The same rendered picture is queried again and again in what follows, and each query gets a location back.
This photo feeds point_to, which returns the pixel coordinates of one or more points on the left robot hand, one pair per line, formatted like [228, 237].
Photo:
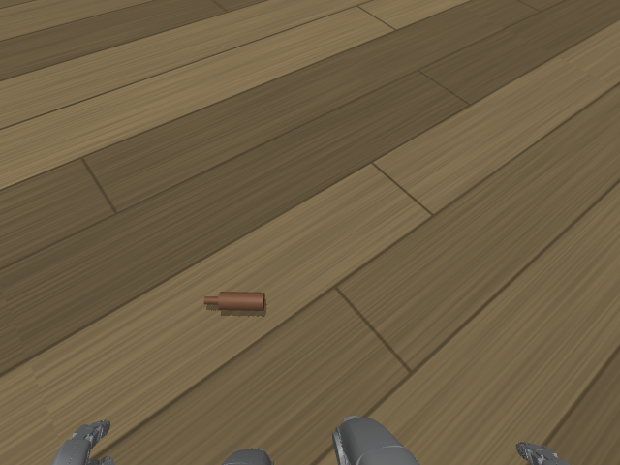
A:
[77, 450]

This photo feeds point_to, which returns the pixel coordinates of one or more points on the bottle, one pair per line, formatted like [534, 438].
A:
[237, 301]

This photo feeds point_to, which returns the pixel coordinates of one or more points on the right robot hand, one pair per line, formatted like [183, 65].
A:
[537, 455]

